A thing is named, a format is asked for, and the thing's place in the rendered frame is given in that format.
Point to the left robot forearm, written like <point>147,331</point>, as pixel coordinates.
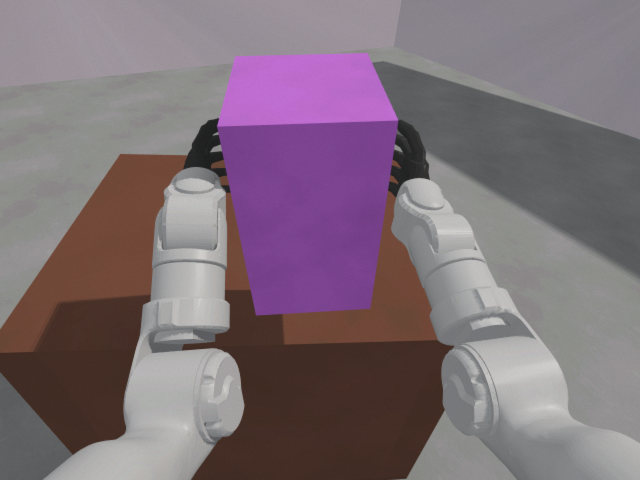
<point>187,303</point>

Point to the right robot hand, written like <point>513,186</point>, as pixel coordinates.
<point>412,159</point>

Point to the left robot hand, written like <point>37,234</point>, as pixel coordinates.
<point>200,155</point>

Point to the right robot forearm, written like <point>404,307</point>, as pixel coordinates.
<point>467,305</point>

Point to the pedestal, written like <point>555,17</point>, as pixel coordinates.
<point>333,395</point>

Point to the right robot upper arm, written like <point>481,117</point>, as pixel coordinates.
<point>509,392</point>

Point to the left robot upper arm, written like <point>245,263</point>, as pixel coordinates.
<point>178,405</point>

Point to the carton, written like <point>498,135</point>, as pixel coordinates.
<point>308,144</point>

